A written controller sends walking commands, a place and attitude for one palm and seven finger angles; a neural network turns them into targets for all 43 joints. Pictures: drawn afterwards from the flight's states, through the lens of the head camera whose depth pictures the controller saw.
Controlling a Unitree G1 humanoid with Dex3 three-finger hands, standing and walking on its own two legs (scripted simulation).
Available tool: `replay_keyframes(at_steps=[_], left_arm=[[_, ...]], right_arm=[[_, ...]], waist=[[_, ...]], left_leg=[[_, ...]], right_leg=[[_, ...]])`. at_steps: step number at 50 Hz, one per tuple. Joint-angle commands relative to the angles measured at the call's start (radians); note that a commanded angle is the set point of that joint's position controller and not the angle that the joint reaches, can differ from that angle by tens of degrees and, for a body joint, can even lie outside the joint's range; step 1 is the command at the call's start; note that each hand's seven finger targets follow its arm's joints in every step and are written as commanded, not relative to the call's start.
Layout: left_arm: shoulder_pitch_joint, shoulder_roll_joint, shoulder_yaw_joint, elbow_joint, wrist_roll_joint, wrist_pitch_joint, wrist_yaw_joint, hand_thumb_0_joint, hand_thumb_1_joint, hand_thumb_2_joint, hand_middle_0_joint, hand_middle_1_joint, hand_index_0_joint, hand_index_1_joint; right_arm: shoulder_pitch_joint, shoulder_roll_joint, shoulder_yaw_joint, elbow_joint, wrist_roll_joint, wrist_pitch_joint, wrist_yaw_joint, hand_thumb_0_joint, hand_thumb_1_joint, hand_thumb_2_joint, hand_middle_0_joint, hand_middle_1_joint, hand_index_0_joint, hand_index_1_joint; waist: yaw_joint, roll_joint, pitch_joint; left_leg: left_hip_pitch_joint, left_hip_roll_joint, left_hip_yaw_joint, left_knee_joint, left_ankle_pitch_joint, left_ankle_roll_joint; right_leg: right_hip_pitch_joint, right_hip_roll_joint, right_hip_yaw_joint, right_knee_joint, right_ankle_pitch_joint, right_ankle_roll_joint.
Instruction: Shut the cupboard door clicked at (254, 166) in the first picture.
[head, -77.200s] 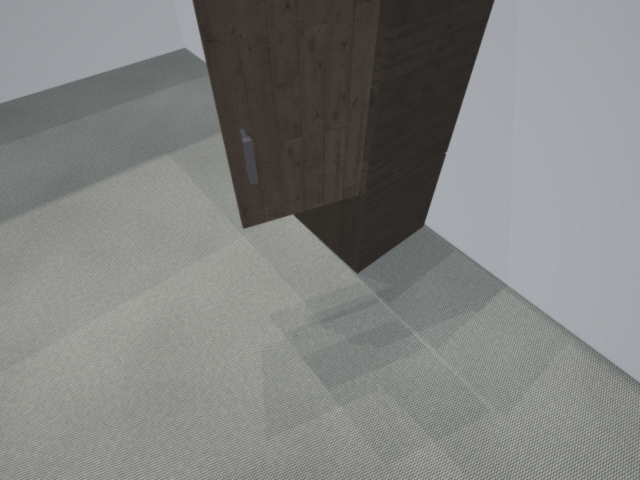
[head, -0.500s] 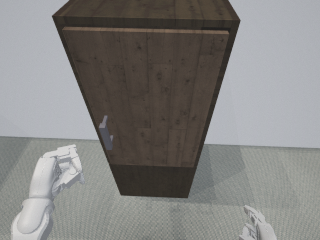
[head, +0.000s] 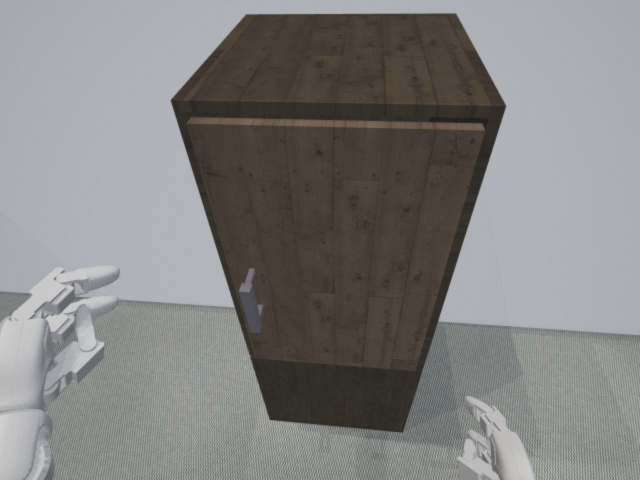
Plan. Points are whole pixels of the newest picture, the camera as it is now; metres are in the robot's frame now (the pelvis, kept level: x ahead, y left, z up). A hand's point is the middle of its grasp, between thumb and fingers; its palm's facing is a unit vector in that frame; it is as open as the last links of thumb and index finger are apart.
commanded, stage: draw the hand back to the body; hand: left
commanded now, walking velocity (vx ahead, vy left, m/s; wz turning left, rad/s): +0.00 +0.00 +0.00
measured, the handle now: (253, 300) +0.43 +0.18 -0.08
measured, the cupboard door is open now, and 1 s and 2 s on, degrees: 0 0 0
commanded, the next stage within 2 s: step back with the hand held close in 0.48 s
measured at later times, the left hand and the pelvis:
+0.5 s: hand (84, 357) +0.18 +0.24 +0.16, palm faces +0.45 -0.81 -0.39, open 7.4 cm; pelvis -0.01 -0.02 +0.01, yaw +0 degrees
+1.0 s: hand (88, 342) +0.19 +0.24 +0.16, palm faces +0.36 -0.79 -0.50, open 7.5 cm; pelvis -0.02 -0.01 +0.00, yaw -1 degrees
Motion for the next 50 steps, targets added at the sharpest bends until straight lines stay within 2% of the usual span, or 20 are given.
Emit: replay_keyframes(at_steps=[1, 5, 6, 8, 11, 14, 20, 26, 28, 30, 31, 32, 34, 36, 38, 40, 43, 45, 46, 50], left_arm=[[-0.078, 0.207, 0.178, -0.267, -0.002, -0.073, 0.016, 0.0, 0.9, 0.9, -0.31, -0.42, -0.31, -0.42], [-0.077, 0.254, 0.247, -0.313, -0.002, -0.086, 0.021, 0.0, 0.9, 0.9, -0.2, -0.3, -0.2, -0.3], [-0.057, 0.199, 0.203, -0.269, -0.001, -0.082, 0.017, 0.0, 0.9, 0.9, -0.2, -0.3, -0.2, -0.3], [-0.045, 0.153, 0.167, -0.219, -0.004, -0.071, 0.009, 0.0, 0.9, 0.9, -0.2, -0.3, -0.2, -0.3], [-0.043, 0.144, 0.157, -0.178, -0.005, -0.064, 0.006, 0.0, 0.9, 0.9, -0.2, -0.3, -0.2, -0.3], [-0.078, 0.18, 0.182, -0.211, -0.004, -0.076, 0.008, 0.0, 0.9, 0.9, -0.2, -0.3, -0.2, -0.3], [-0.119, 0.247, 0.222, -0.306, 0.006, -0.1, 0.026, 0.0, 0.9, 0.9, -0.2, -0.3, -0.2, -0.3], [-0.069, 0.19, 0.194, -0.209, -0.004, -0.098, 0.018, 0.0, 0.9, 0.9, -0.2, -0.3, -0.2, -0.3], [-0.065, 0.184, 0.192, -0.18, -0.008, -0.098, 0.013, 0.0, 0.9, 0.9, -0.2, -0.3, -0.2, -0.3], [-0.049, 0.196, 0.208, -0.166, -0.011, -0.101, 0.009, 0.0, 0.9, 0.9, -0.2, -0.3, -0.2, -0.3], [-0.148, 0.289, 0.299, -0.215, 0.004, -0.139, 0.018, 0.0, 0.9, 0.9, -0.2, -0.3, -0.2, -0.3], [-0.081, 0.226, 0.248, -0.155, 0.002, -0.152, 0.014, 0.0, 0.9, 0.9, -0.2, -0.3, -0.2, -0.3], [-0.06, 0.199, 0.206, -0.165, 0.012, -0.164, 0.014, 0.0, 0.9, 0.9, -0.2, -0.3, -0.2, -0.3], [-0.039, 0.215, 0.217, -0.192, 0.015, -0.18, 0.021, 0.0, 0.9, 0.9, -0.2, -0.3, -0.2, -0.3], [-0.014, 0.222, 0.223, -0.212, 0.014, -0.186, 0.026, 0.0, 0.9, 0.9, -0.2, -0.3, -0.2, -0.3], [0.001, 0.265, 0.265, -0.243, 0.013, -0.188, 0.034, 0.0, 0.9, 0.9, -0.2, -0.3, -0.2, -0.3], [0.033, 0.276, 0.284, -0.27, 0.007, -0.181, 0.038, 0.0, 0.9, 0.9, -0.2, -0.3, -0.2, -0.3], [0.047, 0.298, 0.307, -0.292, 0.005, -0.175, 0.042, 0.0, 0.9, 0.9, -0.2, -0.3, -0.2, -0.3], [0.072, 0.282, 0.297, -0.293, 0.003, -0.172, 0.043, 0.0, 0.9, 0.9, -0.2, -0.3, -0.2, -0.3], [0.123, 0.28, 0.301, -0.282, -0.001, -0.16, 0.048, 0.0, 0.9, 0.9, -0.2, -0.3, -0.2, -0.3]], right_arm=[[-0.109, -0.114, -0.054, -0.144, -0.006, -0.057, -0.003, 0.0, -0.9, -0.9, 0.2, 0.3, 0.2, 0.3], [-0.119, -0.116, -0.059, -0.132, -0.006, -0.068, 0.001, 0.0, -0.9, -0.9, 0.2, 0.3, 0.2, 0.3], [-0.116, -0.111, -0.056, -0.123, -0.007, -0.066, 0.003, 0.0, -0.9, -0.9, 0.2, 0.3, 0.2, 0.3], [-0.114, -0.117, -0.061, -0.12, -0.005, -0.057, 0.009, 0.0, -0.9, -0.9, 0.2, 0.3, 0.2, 0.3], [-0.113, -0.127, -0.071, -0.121, -0.006, -0.045, 0.008, 0.0, -0.9, -0.9, 0.2, 0.3, 0.2, 0.3], [-0.131, -0.125, -0.073, -0.127, -0.007, -0.039, 0.001, 0.0, -0.9, -0.9, 0.2, 0.3, 0.2, 0.3], [-0.153, -0.118, -0.061, -0.117, -0.009, -0.071, -0.013, 0.0, -0.9, -0.9, 0.2, 0.3, 0.2, 0.3], [-0.152, -0.109, -0.062, -0.104, -0.007, -0.075, -0.012, 0.0, -0.9, -0.9, 0.2, 0.3, 0.2, 0.3], [-0.153, -0.11, -0.065, -0.106, -0.006, -0.067, -0.011, 0.0, -0.9, -0.9, 0.2, 0.3, 0.2, 0.3], [-0.153, -0.116, -0.074, -0.105, -0.007, -0.068, -0.014, 0.0, -0.9, -0.9, 0.2, 0.3, 0.2, 0.3], [-0.14, -0.151, -0.087, -0.126, -0.002, -0.045, -0.011, 0.0, -0.9, -0.9, 0.2, 0.3, 0.2, 0.3], [-0.14, -0.138, -0.085, -0.107, -0.007, -0.033, -0.012, 0.0, -0.9, -0.9, 0.2, 0.3, 0.2, 0.3], [-0.139, -0.136, -0.091, -0.104, -0.01, -0.018, -0.007, 0.0, -0.9, -0.9, 0.2, 0.3, 0.2, 0.3], [-0.134, -0.136, -0.095, -0.104, -0.013, -0.011, -0.009, 0.0, -0.9, -0.9, 0.2, 0.3, 0.2, 0.3], [-0.131, -0.143, -0.1, -0.114, -0.013, -0.001, -0.013, 0.0, -0.9, -0.9, 0.2, 0.3, 0.2, 0.3], [-0.137, -0.149, -0.104, -0.122, -0.014, 0.012, -0.023, 0.0, -0.9, -0.9, 0.2, 0.3, 0.2, 0.3], [-0.132, -0.144, -0.108, -0.147, -0.01, 0.041, -0.028, 0.0, -0.9, -0.9, 0.2, 0.3, 0.2, 0.3], [-0.13, -0.151, -0.113, -0.154, -0.009, 0.057, -0.031, 0.0, -0.9, -0.9, 0.2, 0.3, 0.2, 0.3], [-0.128, -0.144, -0.111, -0.162, -0.007, 0.064, -0.031, 0.0, -0.9, -0.9, 0.2, 0.3, 0.2, 0.3], [-0.125, -0.152, -0.119, -0.171, -0.006, 0.081, -0.029, 0.0, -0.9, -0.9, 0.2, 0.3, 0.2, 0.3]], waist=[[0.004, 0.032, -0.099], [0.011, 0.054, -0.101], [0.003, 0.055, -0.067], [-0.006, 0.009, -0.019], [-0.008, -0.048, -0.003], [0.0, -0.061, -0.034], [0.013, 0.09, -0.06], [0.005, -0.003, 0.048], [0.004, -0.037, 0.065], [0.008, -0.054, 0.039], [-0.03, -0.048, 0.052], [-0.039, -0.085, 0.044], [-0.044, -0.09, 0.036], [-0.044, -0.059, -0.009], [-0.043, -0.04, -0.058], [-0.041, -0.026, -0.107], [-0.042, -0.055, -0.167], [-0.043, -0.042, -0.195], [-0.045, -0.042, -0.198], [-0.046, -0.024, -0.179]], left_leg=[[0.13, 0.109, -0.068, -0.098, 0.443, -0.084], [0.146, 0.112, -0.069, -0.108, 0.449, -0.09], [0.14, 0.11, -0.068, -0.116, 0.435, -0.093], [0.128, 0.114, -0.069, -0.131, 0.384, -0.091], [0.124, 0.11, -0.061, -0.141, 0.344, -0.079], [0.117, 0.098, -0.048, -0.146, 0.259, -0.058], [0.116, 0.083, -0.044, -0.152, 0.19, -0.05], [0.085, 0.082, -0.034, -0.16, 0.167, -0.046], [0.082, 0.08, -0.03, -0.157, 0.153, -0.041], [0.104, 0.081, -0.02, -0.15, 0.164, -0.034], [0.041, 0.09, -0.054, -0.087, 0.088, -0.011], [0.051, 0.083, -0.06, -0.047, 0.079, -0.012], [0.05, 0.082, -0.057, -0.013, 0.088, -0.018], [0.057, 0.09, -0.056, -0.022, 0.131, -0.023], [0.066, 0.103, -0.058, -0.047, 0.224, -0.024], [0.088, 0.117, -0.055, -0.062, 0.363, -0.025], [0.084, 0.132, -0.056, -0.048, 0.528, -0.027], [0.09, 0.135, -0.052, -0.042, 0.576, -0.03], [0.076, 0.14, -0.055, -0.041, 0.59, -0.031], [0.021, 0.15, -0.066, -0.059, 0.504, -0.03]], right_leg=[[0.007, -0.023, -0.025, -0.058, 0.301, -0.022], [0.013, -0.018, -0.026, -0.076, 0.296, -0.021], [0.001, -0.021, -0.03, -0.079, 0.28, -0.021], [-0.022, -0.018, -0.031, -0.093, 0.251, -0.018], [-0.018, -0.019, -0.03, -0.106, 0.245, -0.015], [0.002, -0.022, -0.02, -0.114, 0.219, -0.014], [0.023, -0.025, -0.005, -0.131, 0.185, -0.02], [-0.013, -0.024, -0.004, -0.152, 0.157, -0.017], [-0.025, -0.023, 0.0, -0.162, 0.139, -0.014], [-0.023, -0.024, 0.006, -0.172, 0.152, -0.008], [-0.086, -0.09, 0.137, -0.237, 0.139, -0.008], [-0.112, -0.125, 0.165, -0.26, 0.122, -0.019], [-0.137, -0.157, 0.186, -0.264, 0.135, -0.028], [-0.113, -0.164, 0.163, -0.227, 0.202, -0.034], [-0.071, -0.143, 0.13, -0.168, 0.323, -0.023], [-0.029, -0.118, 0.091, -0.109, 0.474, -0.004], [0.035, -0.101, 0.077, -0.041, 0.63, 0.007], [0.047, -0.096, 0.071, -0.022, 0.667, 0.005], [0.059, -0.096, 0.07, -0.008, 0.674, 0.005], [0.041, -0.093, 0.083, -0.011, 0.589, 0.003]])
